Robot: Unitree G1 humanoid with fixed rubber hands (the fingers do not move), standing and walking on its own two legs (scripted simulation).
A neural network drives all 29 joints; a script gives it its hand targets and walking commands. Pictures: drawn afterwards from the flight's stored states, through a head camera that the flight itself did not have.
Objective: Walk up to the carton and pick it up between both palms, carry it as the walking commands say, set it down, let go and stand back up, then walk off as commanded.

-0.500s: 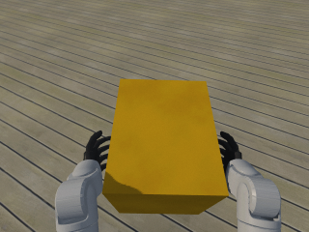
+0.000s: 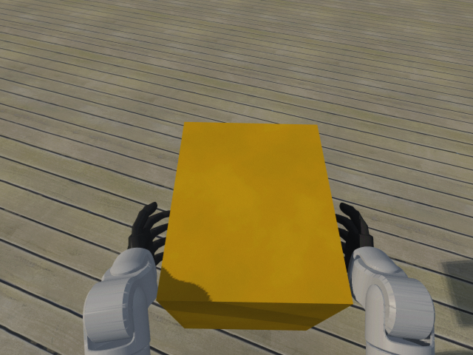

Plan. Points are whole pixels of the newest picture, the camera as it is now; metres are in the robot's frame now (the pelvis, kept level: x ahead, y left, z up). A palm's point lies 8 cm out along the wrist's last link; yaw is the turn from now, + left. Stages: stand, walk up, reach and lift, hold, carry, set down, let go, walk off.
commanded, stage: carry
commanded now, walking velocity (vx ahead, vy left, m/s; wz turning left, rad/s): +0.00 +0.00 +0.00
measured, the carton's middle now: (247, 230) +0.32 +0.01 +0.05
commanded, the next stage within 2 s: none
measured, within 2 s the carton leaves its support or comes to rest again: neither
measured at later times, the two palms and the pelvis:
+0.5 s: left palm (198, 283) +0.21 +0.08 +0.08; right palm (422, 315) +0.18 -0.22 +0.07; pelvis -0.05 -0.05 -0.01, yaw -4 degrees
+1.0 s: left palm out of the picture +0.12 -0.03 +0.06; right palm out of the picture +0.02 -0.33 +0.05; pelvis -0.16 -0.10 -0.02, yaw -18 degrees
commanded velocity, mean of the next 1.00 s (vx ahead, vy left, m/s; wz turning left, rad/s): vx -0.18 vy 0.00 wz -0.44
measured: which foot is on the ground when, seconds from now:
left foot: down 0.00-0.26, up 0.28-0.48, down 0.50-0.92, up 0.94-1.00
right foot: up 0.00-0.24, down 0.26-0.54, up 0.56-0.90, down 0.92-1.00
